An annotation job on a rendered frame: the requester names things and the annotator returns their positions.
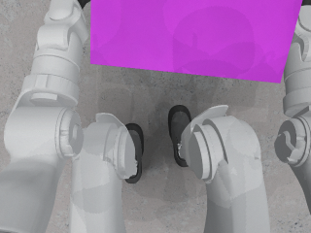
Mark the left robot hand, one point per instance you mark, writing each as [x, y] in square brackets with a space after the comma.
[83, 3]

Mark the robot left upper arm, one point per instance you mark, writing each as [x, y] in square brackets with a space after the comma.
[39, 140]

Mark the robot left thigh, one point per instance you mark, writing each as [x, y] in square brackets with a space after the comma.
[95, 194]

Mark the right robot foot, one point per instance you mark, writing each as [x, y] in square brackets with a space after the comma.
[178, 119]

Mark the left robot forearm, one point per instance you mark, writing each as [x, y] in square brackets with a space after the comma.
[53, 80]

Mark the carton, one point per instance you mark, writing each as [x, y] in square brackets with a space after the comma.
[235, 39]

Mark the robot right upper arm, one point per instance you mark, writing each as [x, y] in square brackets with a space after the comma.
[293, 146]

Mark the right robot forearm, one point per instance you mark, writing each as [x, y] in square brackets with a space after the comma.
[297, 71]

